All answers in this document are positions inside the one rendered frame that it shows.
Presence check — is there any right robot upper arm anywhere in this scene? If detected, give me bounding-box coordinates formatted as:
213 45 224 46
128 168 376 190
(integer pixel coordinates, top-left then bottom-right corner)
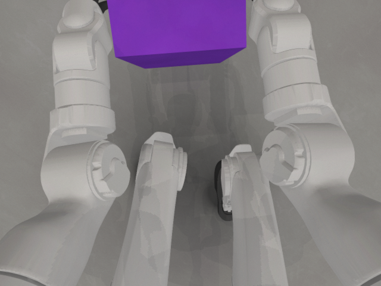
260 123 381 286

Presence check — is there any carton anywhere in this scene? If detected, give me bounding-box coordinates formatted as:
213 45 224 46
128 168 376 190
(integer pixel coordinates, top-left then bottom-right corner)
107 0 246 69

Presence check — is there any right robot forearm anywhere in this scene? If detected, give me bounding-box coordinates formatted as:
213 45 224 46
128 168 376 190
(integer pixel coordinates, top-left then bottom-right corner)
248 0 347 133

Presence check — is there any robot thigh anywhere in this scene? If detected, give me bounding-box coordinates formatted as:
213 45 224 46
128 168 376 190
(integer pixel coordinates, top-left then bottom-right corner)
221 151 288 286
110 140 188 286

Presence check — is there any robot left hand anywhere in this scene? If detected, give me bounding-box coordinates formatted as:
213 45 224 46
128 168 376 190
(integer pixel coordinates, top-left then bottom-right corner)
93 0 108 13

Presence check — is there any right robot thigh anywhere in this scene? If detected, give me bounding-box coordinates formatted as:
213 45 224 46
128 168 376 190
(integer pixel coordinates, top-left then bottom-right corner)
221 151 288 286

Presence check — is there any left robot thigh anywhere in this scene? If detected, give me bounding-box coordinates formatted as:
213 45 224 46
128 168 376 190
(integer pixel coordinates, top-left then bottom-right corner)
110 140 188 286

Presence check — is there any left robot upper arm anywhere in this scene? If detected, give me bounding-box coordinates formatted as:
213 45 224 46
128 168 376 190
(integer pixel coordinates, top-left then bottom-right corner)
0 140 130 286

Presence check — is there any left robot forearm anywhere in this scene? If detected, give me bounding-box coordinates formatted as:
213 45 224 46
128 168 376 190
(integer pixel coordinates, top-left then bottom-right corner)
40 0 116 183

